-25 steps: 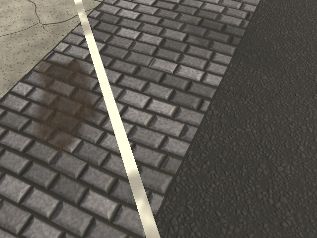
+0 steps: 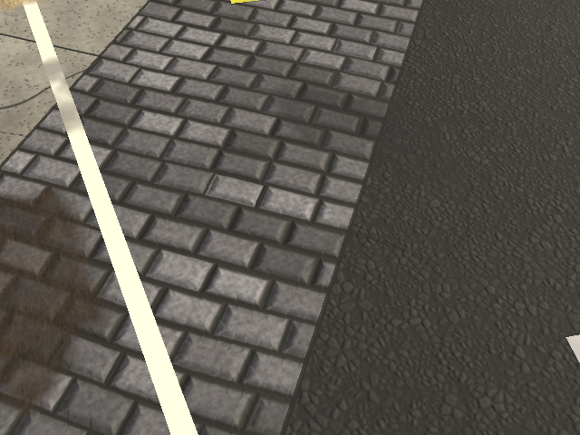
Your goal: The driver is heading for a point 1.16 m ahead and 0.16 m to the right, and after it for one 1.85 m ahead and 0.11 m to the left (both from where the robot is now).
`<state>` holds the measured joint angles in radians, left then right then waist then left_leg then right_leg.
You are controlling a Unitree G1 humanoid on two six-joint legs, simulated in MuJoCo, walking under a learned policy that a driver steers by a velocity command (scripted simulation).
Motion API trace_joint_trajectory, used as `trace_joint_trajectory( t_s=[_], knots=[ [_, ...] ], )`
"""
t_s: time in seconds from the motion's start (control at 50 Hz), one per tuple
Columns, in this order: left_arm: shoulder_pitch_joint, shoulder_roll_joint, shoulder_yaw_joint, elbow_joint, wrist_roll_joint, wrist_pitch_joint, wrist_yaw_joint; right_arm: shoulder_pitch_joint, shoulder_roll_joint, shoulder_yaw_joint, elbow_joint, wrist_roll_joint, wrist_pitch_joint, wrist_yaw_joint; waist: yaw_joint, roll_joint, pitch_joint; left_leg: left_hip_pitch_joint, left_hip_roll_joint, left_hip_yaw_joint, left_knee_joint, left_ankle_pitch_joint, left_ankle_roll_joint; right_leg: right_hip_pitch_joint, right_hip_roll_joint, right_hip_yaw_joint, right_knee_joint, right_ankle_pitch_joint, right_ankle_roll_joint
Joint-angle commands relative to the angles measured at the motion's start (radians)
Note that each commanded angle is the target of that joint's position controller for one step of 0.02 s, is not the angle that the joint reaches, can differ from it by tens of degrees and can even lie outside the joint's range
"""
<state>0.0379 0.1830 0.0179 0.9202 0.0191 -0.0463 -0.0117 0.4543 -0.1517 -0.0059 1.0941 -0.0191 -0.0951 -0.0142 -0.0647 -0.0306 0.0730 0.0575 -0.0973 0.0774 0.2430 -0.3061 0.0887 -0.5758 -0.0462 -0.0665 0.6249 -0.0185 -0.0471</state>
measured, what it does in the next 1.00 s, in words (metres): walks ahead: right foot, then left foot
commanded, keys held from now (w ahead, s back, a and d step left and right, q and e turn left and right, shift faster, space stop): no key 0.76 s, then w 0.24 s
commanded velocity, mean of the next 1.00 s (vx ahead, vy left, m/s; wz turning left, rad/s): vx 0.11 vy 0.00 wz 0.00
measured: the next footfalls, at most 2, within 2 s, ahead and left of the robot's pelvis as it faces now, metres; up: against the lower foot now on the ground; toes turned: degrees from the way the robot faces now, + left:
right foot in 0.06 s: +0.21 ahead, -0.08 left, +0.00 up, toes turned -3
left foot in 0.44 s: +0.15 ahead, +0.11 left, +0.00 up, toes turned +1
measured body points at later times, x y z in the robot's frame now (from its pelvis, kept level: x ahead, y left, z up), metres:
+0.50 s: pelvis +0.11 -0.01 +0.00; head +0.11 -0.01 +0.45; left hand +0.12 +0.21 -0.16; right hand +0.11 -0.23 -0.16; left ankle +0.11 +0.11 -0.74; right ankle +0.17 -0.08 -0.74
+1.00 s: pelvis +0.17 +0.00 +0.00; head +0.16 -0.01 +0.45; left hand +0.17 +0.23 -0.15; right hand +0.09 -0.22 -0.16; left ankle +0.10 +0.11 -0.74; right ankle +0.17 -0.09 -0.72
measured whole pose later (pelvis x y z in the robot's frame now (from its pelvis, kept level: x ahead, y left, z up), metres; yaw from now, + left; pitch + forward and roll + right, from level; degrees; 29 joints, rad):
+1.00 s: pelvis +0.17 +0.00 +0.00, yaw +1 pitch +0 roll +1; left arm 0.33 0.15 0.03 1.07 0.03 -0.03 0.00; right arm 0.44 -0.15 -0.04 1.13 -0.02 -0.03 -0.03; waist -0.02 0.01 -0.02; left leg -0.08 -0.02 0.00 0.40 -0.32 0.04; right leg -0.32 0.01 -0.07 0.69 -0.40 -0.08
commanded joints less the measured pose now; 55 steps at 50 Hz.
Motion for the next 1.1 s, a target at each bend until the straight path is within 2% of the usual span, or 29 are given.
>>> trace_joint_trajectory(
  t_s=[0.02, 0.04, 0.06, 0.08, 0.1, 0.12, 0.14, 0.16, 0.18, 0.24, 0.32, 0.36, 0.42, 0.46, 0.48, 0.5, 0.62, 0.76, 0.8, 0.84, 0.86, 0.9, 0.92, 0.96, 1.0, 1.02, 1.06, 1.08, 1.1],
  knots=[
    [0.132, 0.076, 0.017, 0.009, 0.003, -0.022, 0.019, 0.032, -0.136, -0.020, -0.016, -0.006, -0.002, -0.017, 0.078, 0.146, -0.052, -0.018, 0.245, -0.091, 0.177, 1.034, 0.042, 0.206, 0.085, -0.025, -0.072, -0.039, -0.036],
    [0.232, 0.091, 0.026, 0.044, 0.008, -0.035, 0.025, 0.008, -0.145, -0.023, -0.017, 0.001, 0.000, -0.018, 0.130, 0.128, -0.081, -0.010, 0.235, -0.088, 0.295, 0.991, 0.031, 0.299, 0.088, -0.017, -0.174, 0.024, -0.052],
    [0.331, 0.121, 0.035, 0.076, 0.024, -0.052, 0.030, 0.004, -0.144, -0.023, -0.022, 0.017, -0.003, -0.018, 0.168, 0.092, -0.132, -0.091, 0.205, -0.075, 0.444, 0.811, 0.011, 0.468, 0.022, 0.028, -0.240, 0.267, -0.069],
    [0.449, 0.203, 0.052, 0.095, 0.044, -0.061, 0.031, 0.060, -0.099, -0.012, -0.044, 0.034, -0.004, -0.024, 0.168, -0.041, -0.272, -0.277, 0.131, -0.029, 0.724, 0.271, -0.016, 0.736, -0.235, 0.230, -0.101, 0.865, -0.138],
    [0.431, 0.194, 0.048, 0.094, 0.010, -0.048, 0.022, 0.236, -0.032, -0.007, 0.003, 0.077, 0.017, -0.023, 0.103, -0.167, -0.450, -0.412, 0.010, -0.074, 0.964, -0.365, -0.038, 0.880, -0.423, 0.458, -0.090, 1.146, -0.332],
    [0.357, 0.146, 0.040, 0.067, -0.025, -0.034, 0.015, 0.182, -0.101, -0.025, 0.019, 0.037, 0.038, -0.027, 0.098, -0.026, -0.392, -0.420, 0.049, -0.150, 0.979, -0.303, -0.043, 0.738, -0.364, 0.418, -0.167, 0.900, -0.324],
    [0.253, 0.102, 0.026, 0.053, -0.025, -0.027, 0.018, 0.075, -0.093, -0.029, -0.009, 0.005, 0.044, -0.022, 0.081, -0.025, -0.227, -0.461, 0.069, -0.142, 0.960, -0.250, -0.052, 0.585, -0.313, 0.353, -0.241, 0.681, -0.291],
    [0.200, 0.057, 0.010, 0.049, -0.018, -0.023, 0.025, 0.020, -0.075, -0.029, -0.017, -0.013, 0.052, -0.016, 0.058, 0.004, -0.134, -0.448, 0.099, -0.144, 0.895, -0.199, -0.060, 0.462, -0.264, 0.293, -0.301, 0.545, -0.250],
    [0.184, 0.040, 0.002, 0.052, -0.015, -0.022, 0.035, -0.006, -0.067, -0.030, -0.022, -0.021, 0.065, -0.011, 0.040, -0.007, -0.090, -0.403, 0.118, -0.142, 0.823, -0.165, -0.070, 0.372, -0.223, 0.236, -0.337, 0.484, -0.218],
    [0.202, 0.055, -0.002, 0.076, 0.002, -0.025, 0.038, 0.047, -0.016, -0.019, 0.012, -0.011, 0.102, -0.011, 0.002, -0.029, -0.115, -0.268, 0.103, -0.099, 0.676, -0.124, -0.088, 0.277, -0.161, 0.148, -0.355, 0.399, -0.172],
    [0.230, 0.092, 0.004, 0.089, 0.005, -0.012, 0.035, -0.040, -0.040, -0.017, 0.007, -0.006, 0.129, -0.029, 0.032, -0.071, -0.105, -0.262, 0.109, -0.078, 0.485, -0.093, -0.087, 0.265, -0.146, 0.181, -0.403, -0.044, -0.147],
    [0.231, 0.097, 0.007, 0.092, 0.001, 0.005, 0.036, -0.069, -0.045, -0.015, 0.007, -0.004, 0.130, -0.029, 0.040, -0.080, -0.078, -0.246, 0.110, -0.070, 0.420, -0.052, -0.082, 0.230, -0.143, 0.208, -0.435, -0.283, -0.134],
    [0.235, 0.087, 0.008, 0.098, -0.010, 0.026, 0.040, -0.061, -0.035, -0.005, 0.021, -0.009, 0.116, -0.029, 0.031, -0.026, -0.022, -0.161, 0.127, -0.080, 0.218, 0.069, -0.063, 0.158, -0.128, 0.224, -0.436, -0.468, -0.075],
    [0.288, 0.063, 0.010, 0.107, -0.017, 0.034, 0.039, -0.074, -0.082, -0.006, 0.014, -0.010, 0.095, -0.031, 0.076, 0.049, 0.027, -0.228, 0.202, -0.190, 0.120, 0.036, -0.039, 0.180, -0.061, 0.187, -0.412, -0.427, -0.016],
    [0.291, 0.050, 0.008, 0.114, -0.018, 0.037, 0.037, -0.084, -0.070, -0.004, 0.023, 0.003, 0.089, -0.029, 0.082, 0.110, 0.049, -0.340, 0.202, -0.199, 0.088, -0.018, -0.034, 0.279, -0.030, 0.142, -0.373, -0.322, -0.011],
    [0.301, 0.045, 0.008, 0.123, -0.013, 0.037, 0.036, -0.094, -0.050, 0.002, 0.023, 0.007, 0.079, -0.028, 0.091, 0.124, 0.030, -0.378, 0.205, -0.203, 0.056, -0.024, -0.041, 0.367, -0.027, 0.130, -0.332, -0.241, -0.013],
    [0.313, 0.037, 0.004, 0.156, -0.009, 0.030, 0.038, -0.077, -0.045, 0.002, 0.027, 0.011, 0.067, -0.033, 0.088, 0.057, -0.001, -0.316, 0.193, -0.183, 0.054, 0.076, -0.040, 0.405, -0.039, 0.130, -0.313, -0.161, -0.013],
    [0.322, 0.023, -0.003, 0.184, -0.010, 0.030, 0.045, -0.051, -0.040, 0.003, 0.036, 0.010, 0.069, -0.033, 0.078, 0.039, 0.001, -0.289, 0.192, -0.176, 0.058, 0.116, -0.034, 0.407, -0.043, 0.127, -0.307, -0.126, -0.007],
    [0.329, 0.028, 0.000, 0.190, -0.008, 0.033, 0.044, -0.025, -0.049, -0.002, 0.043, 0.006, 0.071, -0.032, 0.072, 0.044, -0.008, -0.290, 0.172, -0.174, 0.051, -0.056, -0.020, 0.394, -0.014, 0.110, -0.287, -0.280, -0.012],
    [0.322, 0.043, 0.010, 0.177, -0.003, 0.039, 0.038, -0.014, -0.081, -0.019, 0.031, 0.002, 0.079, -0.028, 0.064, 0.073, 0.041, -0.326, 0.173, -0.212, 0.043, -0.334, 0.024, 0.301, 0.027, 0.084, -0.221, -0.517, -0.034],
    [0.304, 0.035, 0.010, 0.164, 0.000, 0.039, 0.034, 0.007, -0.088, -0.024, 0.027, 0.003, 0.081, -0.026, 0.050, 0.088, 0.084, -0.328, 0.201, -0.262, 0.013, -0.427, 0.049, 0.229, 0.040, 0.076, -0.181, -0.559, -0.038],
    [0.248, -0.009, 0.003, 0.127, 0.011, 0.026, 0.021, 0.066, -0.120, -0.041, 0.038, 0.005, 0.078, -0.026, 0.019, 0.180, 0.128, -0.257, 0.328, -0.434, -0.099, -0.514, 0.116, 0.099, 0.078, -0.007, -0.007, -0.436, -0.024],
    [0.224, -0.005, 0.005, 0.109, 0.021, 0.017, 0.015, 0.063, -0.133, -0.050, 0.037, 0.002, 0.074, -0.026, 0.015, 0.191, 0.141, -0.241, 0.383, -0.486, -0.126, -0.475, 0.146, 0.061, 0.048, -0.005, 0.065, -0.376, -0.027],
    [0.205, 0.029, 0.018, 0.078, 0.017, -0.003, 0.005, 0.050, -0.138, -0.058, 0.029, -0.006, 0.061, -0.023, 0.026, 0.158, 0.121, -0.192, 0.406, -0.487, -0.124, -0.364, 0.163, 0.010, 0.014, 0.026, 0.123, -0.401, -0.034],
    [0.208, 0.031, 0.024, 0.062, 0.006, -0.020, -0.003, 0.017, -0.131, -0.061, 0.020, -0.003, 0.048, -0.019, 0.050, 0.143, 0.109, -0.193, 0.369, -0.408, -0.089, -0.248, 0.139, 0.070, 0.011, 0.018, 0.049, -0.393, -0.034],
    [0.234, 0.021, 0.026, 0.066, 0.000, -0.026, -0.005, -0.007, -0.133, -0.063, 0.013, 0.002, 0.044, -0.017, 0.071, 0.139, 0.099, -0.231, 0.338, -0.355, -0.063, -0.198, 0.122, 0.160, 0.029, -0.006, -0.019, -0.353, -0.034],
    [0.406, 0.012, 0.037, 0.127, -0.008, -0.032, -0.001, -0.058, -0.130, -0.065, -0.003, 0.008, 0.038, -0.014, 0.149, 0.095, 0.061, -0.409, 0.257, -0.245, 0.067, -0.107, 0.083, 0.489, 0.091, -0.046, -0.164, -0.269, -0.031],
    [0.526, 0.053, 0.053, 0.160, -0.001, -0.038, 0.009, -0.080, -0.101, -0.057, -0.019, 0.004, 0.027, -0.009, 0.199, 0.001, 0.021, -0.524, 0.195, -0.159, 0.250, -0.036, 0.051, 0.669, 0.015, 0.075, -0.236, -0.321, -0.043],
    [0.651, 0.166, 0.081, 0.176, 0.006, -0.040, 0.021, -0.101, -0.019, -0.035, -0.068, 0.012, 0.016, 0.004, 0.231, -0.272, -0.030, -0.716, 0.058, -0.002, 0.598, -0.124, -0.007, 0.793, -0.241, 0.501, -0.436, -0.593, -0.123]
  ],
)
Keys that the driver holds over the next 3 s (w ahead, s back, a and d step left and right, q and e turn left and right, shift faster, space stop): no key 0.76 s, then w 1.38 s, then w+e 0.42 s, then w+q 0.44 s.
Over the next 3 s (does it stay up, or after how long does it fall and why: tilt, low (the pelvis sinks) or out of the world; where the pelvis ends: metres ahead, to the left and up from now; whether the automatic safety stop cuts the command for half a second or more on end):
stays up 1.21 -0.02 0.01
